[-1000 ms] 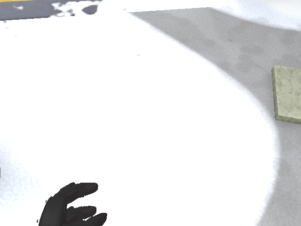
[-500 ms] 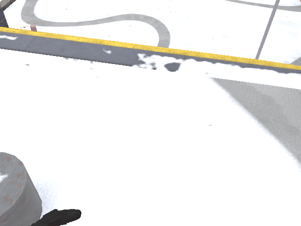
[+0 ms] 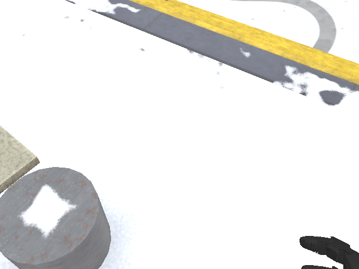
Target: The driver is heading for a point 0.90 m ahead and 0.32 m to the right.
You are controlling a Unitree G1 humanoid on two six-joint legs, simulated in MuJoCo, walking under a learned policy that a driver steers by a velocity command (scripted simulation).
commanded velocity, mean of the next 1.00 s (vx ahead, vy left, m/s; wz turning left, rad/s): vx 0.50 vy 0.00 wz -0.44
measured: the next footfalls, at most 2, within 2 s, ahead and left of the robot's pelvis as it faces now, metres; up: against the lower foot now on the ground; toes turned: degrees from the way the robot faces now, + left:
right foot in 0.52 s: +0.40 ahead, -0.18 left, +0.00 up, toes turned -20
left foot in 1.00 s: +0.73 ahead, -0.12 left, +0.00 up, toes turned -32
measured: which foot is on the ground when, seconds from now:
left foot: down 0.00-0.50, up 0.52-0.98, down 1.00-1.00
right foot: down 0.00-0.00, up 0.02-0.50, down 0.52-1.00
